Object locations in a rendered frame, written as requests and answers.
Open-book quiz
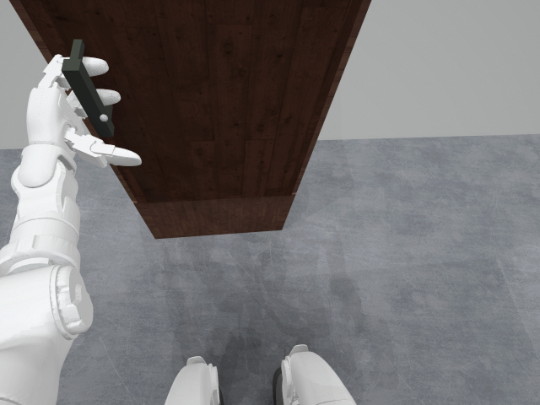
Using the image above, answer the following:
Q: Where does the handle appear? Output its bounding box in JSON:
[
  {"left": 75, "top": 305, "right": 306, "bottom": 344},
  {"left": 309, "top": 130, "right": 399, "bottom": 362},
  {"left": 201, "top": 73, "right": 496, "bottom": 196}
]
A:
[{"left": 61, "top": 39, "right": 115, "bottom": 138}]

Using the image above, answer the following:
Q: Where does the left robot shin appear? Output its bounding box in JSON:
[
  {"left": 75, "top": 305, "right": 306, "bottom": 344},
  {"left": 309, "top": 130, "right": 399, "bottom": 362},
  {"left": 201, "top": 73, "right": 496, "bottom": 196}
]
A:
[{"left": 186, "top": 356, "right": 206, "bottom": 365}]

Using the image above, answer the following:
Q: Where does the robot left upper arm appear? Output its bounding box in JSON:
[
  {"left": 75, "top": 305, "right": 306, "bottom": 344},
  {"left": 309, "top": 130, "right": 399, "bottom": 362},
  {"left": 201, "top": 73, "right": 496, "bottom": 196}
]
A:
[{"left": 0, "top": 264, "right": 94, "bottom": 405}]

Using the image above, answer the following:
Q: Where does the robot left hand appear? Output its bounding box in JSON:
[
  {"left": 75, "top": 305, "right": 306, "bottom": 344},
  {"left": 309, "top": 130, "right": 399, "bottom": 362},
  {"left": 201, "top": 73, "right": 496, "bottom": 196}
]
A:
[{"left": 26, "top": 54, "right": 142, "bottom": 168}]

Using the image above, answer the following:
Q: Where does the robot left forearm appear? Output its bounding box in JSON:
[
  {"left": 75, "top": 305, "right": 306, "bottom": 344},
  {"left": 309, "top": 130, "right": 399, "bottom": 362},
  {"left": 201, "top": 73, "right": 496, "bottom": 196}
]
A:
[{"left": 0, "top": 143, "right": 80, "bottom": 278}]

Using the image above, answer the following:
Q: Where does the cupboard door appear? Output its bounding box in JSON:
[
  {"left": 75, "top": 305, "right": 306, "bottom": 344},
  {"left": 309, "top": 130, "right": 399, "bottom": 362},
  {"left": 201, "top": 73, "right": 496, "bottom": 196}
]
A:
[{"left": 19, "top": 0, "right": 363, "bottom": 203}]

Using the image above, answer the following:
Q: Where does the robot left thigh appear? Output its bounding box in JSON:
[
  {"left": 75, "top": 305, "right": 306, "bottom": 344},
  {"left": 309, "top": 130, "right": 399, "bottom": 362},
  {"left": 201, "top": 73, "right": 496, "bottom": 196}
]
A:
[{"left": 165, "top": 363, "right": 219, "bottom": 405}]

